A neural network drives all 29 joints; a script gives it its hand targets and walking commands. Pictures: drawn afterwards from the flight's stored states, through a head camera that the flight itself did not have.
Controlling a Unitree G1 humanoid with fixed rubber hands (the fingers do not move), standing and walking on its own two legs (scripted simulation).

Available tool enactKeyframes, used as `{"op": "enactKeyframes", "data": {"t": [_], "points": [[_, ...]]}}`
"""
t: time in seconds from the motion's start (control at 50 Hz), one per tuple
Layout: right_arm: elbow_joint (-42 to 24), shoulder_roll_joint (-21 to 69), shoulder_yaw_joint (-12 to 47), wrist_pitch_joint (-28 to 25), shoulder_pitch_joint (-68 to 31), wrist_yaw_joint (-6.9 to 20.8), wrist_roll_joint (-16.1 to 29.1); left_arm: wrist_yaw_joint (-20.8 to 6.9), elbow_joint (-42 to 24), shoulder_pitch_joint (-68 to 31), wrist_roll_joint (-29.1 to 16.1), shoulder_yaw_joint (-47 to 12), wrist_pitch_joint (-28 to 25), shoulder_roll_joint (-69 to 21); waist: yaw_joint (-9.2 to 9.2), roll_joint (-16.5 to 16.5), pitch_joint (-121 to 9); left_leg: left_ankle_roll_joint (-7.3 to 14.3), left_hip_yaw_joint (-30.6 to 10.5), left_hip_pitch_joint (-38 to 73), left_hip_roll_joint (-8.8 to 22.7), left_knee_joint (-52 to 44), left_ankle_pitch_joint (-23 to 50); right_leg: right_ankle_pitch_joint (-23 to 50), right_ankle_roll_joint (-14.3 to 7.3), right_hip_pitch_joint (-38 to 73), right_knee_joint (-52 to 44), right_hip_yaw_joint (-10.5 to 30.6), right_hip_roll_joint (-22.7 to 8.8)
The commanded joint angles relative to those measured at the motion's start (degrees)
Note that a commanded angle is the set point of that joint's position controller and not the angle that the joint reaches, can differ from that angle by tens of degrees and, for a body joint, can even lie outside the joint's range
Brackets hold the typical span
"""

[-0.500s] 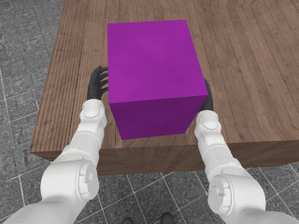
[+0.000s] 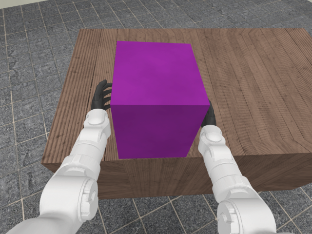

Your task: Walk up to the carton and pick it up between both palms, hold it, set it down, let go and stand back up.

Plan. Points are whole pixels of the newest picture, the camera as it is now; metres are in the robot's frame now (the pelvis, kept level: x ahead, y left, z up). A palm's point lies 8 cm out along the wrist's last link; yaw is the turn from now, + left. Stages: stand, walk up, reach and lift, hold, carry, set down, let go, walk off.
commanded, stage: reach and lift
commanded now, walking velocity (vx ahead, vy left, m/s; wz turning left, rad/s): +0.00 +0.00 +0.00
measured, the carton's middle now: (153, 102) +0.46 +0.00 +0.02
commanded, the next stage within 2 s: none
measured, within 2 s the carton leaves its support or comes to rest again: neither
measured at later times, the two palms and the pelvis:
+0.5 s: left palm (78, 90) +0.40 +0.16 +0.16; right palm (217, 98) +0.38 -0.13 +0.14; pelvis -0.03 +0.00 +0.01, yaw +0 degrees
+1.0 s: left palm (90, 109) +0.35 +0.13 +0.15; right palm (232, 125) +0.32 -0.16 +0.12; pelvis -0.05 -0.01 +0.00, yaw +0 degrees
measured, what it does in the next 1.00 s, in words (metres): shifts its weight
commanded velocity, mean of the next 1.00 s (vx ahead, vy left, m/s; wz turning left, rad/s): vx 0.00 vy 0.00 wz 0.00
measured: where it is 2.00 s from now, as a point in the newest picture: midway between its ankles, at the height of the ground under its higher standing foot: outside the picture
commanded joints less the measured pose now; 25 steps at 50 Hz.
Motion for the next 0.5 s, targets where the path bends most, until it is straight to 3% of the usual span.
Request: {"op": "enactKeyframes", "data": {"t": [0.0,0.18,0.3,0.38,0.48], "points": [[-20.07,36.09,23.48,-1.75,-57.56,8.44,-0.73,-14.72,-14.6,-41.51,0.8,-20.86,-1.2,-46.29,0.87,2.09,-46.37,-1.99,-0.22,22.1,-1.7,9.05,33.95,30.96,0.11,26.56,9.71,1.57,1.22],[-17.97,33.89,14.9,6.63,-64.77,8.74,-4.19,-15.81,-9.44,-46.46,3.85,-11.17,6.45,-44.28,1.59,0.63,-37.45,-1.23,0.02,19.48,-1.52,5.28,21.68,17.04,-1.03,25.64,6.46,1.28,1.18],[-14.79,29.96,6.88,11.92,-62.21,9.66,-8.04,-16.71,-8.28,-45.86,6.91,-4.23,11.04,-40.41,0.94,0.67,-31.03,-1.07,0.77,23.03,-1.27,1.02,18.13,11.97,-1.81,24.51,0.78,0.25,1.0],[-13.42,28.91,4.15,13.95,-57.46,10.38,-9.2,-17.02,-10.47,-43.76,8.35,-2.68,12.4,-38.67,0.87,1.55,-28.09,-1.28,0.73,24.82,-0.9,-1.66,19.04,12.01,-2.21,25.95,-2.31,-0.01,0.94],[-17.48,29.46,5.84,15.05,-51.97,10.82,-8.6,-17.33,-16.74,-39.7,8.26,-5.8,13.16,-39.37,0.49,3.08,-28.12,-1.74,0.61,28.68,-0.73,-3.64,25.0,15.77,-2.51,28.21,-5.33,0.12,1.16]]}}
